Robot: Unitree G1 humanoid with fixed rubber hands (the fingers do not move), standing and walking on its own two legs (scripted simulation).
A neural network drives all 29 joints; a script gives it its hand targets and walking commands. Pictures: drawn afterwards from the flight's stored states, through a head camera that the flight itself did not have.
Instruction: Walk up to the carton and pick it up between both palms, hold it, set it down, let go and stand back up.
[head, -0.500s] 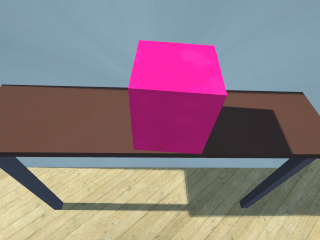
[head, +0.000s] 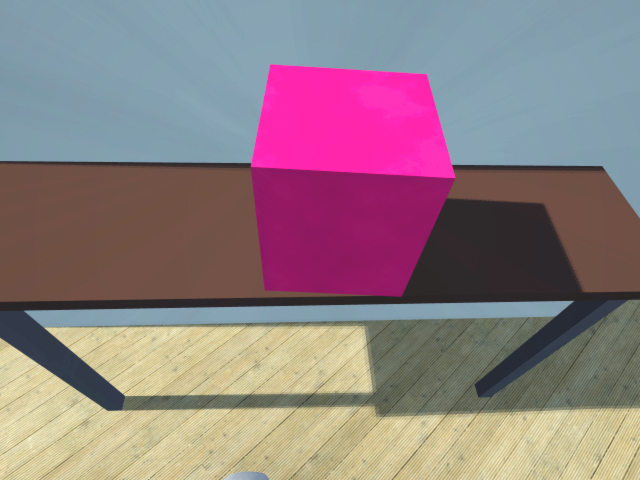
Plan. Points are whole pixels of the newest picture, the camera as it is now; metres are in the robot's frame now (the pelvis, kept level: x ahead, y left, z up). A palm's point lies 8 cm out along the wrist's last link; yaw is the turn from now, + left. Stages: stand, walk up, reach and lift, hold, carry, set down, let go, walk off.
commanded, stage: reach and lift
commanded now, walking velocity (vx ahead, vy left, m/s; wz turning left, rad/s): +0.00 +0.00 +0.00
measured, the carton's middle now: (340, 188) +0.47 -0.01 +0.07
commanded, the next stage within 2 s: none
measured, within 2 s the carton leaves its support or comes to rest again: neither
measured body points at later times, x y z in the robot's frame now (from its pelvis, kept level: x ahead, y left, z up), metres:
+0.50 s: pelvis -0.02 -0.05 +0.00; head +0.03 -0.02 +0.44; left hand +0.13 +0.19 -0.12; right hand +0.14 -0.28 -0.09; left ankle +0.04 +0.09 -0.73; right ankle -0.03 -0.15 -0.73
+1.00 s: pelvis +0.01 -0.04 +0.02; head +0.02 -0.01 +0.46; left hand +0.19 +0.20 -0.06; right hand +0.17 -0.26 -0.04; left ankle +0.04 +0.09 -0.73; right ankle -0.03 -0.15 -0.73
